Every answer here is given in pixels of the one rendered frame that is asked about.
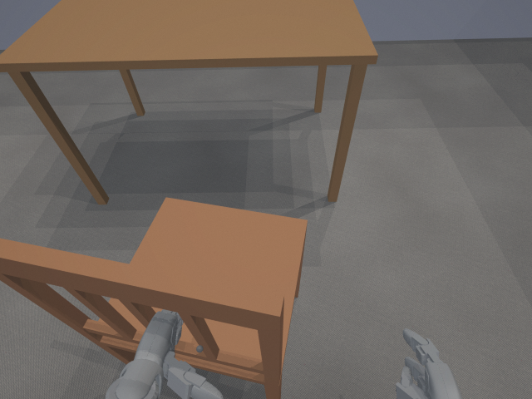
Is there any robot right hand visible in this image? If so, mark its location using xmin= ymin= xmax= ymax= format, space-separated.
xmin=396 ymin=328 xmax=462 ymax=399

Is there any table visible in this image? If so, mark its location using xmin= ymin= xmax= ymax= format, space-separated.
xmin=0 ymin=0 xmax=378 ymax=204

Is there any left robot forearm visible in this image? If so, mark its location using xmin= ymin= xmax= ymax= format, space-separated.
xmin=106 ymin=359 xmax=164 ymax=399

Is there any chair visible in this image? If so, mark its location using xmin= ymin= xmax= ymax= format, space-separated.
xmin=0 ymin=197 xmax=308 ymax=399

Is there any robot left hand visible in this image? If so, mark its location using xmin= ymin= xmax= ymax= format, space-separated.
xmin=134 ymin=309 xmax=224 ymax=399

